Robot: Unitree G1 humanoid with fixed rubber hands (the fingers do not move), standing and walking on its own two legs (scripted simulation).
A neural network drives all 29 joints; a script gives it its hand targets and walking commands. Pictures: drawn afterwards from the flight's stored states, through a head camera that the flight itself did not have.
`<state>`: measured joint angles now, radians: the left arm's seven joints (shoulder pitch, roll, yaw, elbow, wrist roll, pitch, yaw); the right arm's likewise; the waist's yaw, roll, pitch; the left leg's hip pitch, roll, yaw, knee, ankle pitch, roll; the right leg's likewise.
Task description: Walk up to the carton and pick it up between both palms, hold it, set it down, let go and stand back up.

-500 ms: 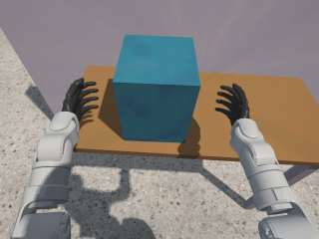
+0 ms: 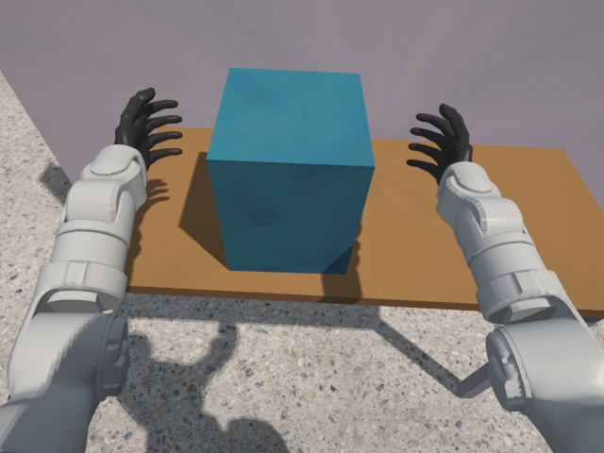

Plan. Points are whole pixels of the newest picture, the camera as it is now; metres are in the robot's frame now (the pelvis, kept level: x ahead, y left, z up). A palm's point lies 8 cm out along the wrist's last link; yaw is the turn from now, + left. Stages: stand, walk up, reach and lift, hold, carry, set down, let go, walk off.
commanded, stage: reach and lift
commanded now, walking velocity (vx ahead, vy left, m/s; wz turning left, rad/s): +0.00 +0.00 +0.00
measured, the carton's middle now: (291, 177) +0.51 +0.06 +0.05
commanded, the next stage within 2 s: none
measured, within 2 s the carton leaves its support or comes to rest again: neither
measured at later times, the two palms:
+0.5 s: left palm (133, 100) +0.47 +0.25 +0.21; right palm (459, 116) +0.47 -0.15 +0.21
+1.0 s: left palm (150, 149) +0.47 +0.25 +0.13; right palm (433, 156) +0.48 -0.14 +0.14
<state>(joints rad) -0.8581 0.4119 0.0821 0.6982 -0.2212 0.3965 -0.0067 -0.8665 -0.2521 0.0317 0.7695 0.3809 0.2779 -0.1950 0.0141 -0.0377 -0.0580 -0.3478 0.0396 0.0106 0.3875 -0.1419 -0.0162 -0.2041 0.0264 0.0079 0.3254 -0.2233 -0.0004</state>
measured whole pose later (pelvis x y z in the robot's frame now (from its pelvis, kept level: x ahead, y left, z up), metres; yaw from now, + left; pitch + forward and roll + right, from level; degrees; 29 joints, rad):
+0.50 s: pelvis +0.00 +0.00 +0.00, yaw +0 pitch +14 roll -2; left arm -1.26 0.48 -0.07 1.20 -0.33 0.24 0.02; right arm -1.22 -0.30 0.03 1.14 0.41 0.25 -0.14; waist -0.01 -0.04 -0.17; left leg -0.53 0.05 0.00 0.41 -0.13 -0.02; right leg -0.38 0.04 -0.01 0.35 -0.21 0.00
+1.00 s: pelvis -0.01 +0.00 -0.01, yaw +1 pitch +20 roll -2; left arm -1.23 0.43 -0.10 1.40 -0.32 -0.02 -0.01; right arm -1.15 -0.24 -0.03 1.22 0.31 0.08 -0.11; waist -0.03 -0.05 -0.22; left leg -0.68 0.04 -0.02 0.43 -0.11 -0.02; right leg -0.53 0.03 -0.02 0.39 -0.21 0.00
